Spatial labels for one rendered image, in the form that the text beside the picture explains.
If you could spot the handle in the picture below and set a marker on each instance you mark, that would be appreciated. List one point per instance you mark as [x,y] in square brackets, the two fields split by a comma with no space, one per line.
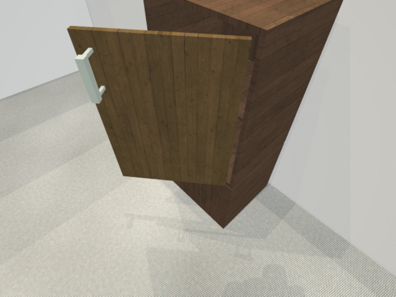
[88,77]

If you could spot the cupboard door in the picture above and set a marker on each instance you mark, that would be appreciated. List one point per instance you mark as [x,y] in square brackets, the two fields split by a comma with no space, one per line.
[172,99]

